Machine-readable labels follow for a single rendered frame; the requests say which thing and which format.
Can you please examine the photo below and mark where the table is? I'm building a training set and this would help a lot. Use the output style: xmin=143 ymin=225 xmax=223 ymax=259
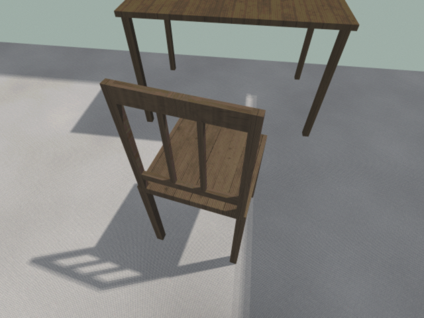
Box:
xmin=114 ymin=0 xmax=359 ymax=136

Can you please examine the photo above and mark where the chair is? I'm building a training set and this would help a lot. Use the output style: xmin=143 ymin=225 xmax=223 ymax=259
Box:
xmin=100 ymin=78 xmax=267 ymax=264

